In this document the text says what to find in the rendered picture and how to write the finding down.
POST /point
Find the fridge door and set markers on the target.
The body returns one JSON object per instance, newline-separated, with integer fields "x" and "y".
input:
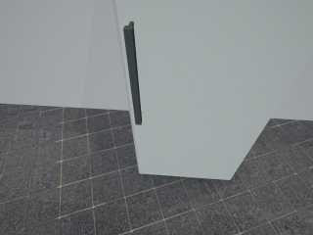
{"x": 211, "y": 74}

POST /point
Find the handle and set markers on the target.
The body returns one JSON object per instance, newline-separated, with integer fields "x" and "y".
{"x": 130, "y": 47}

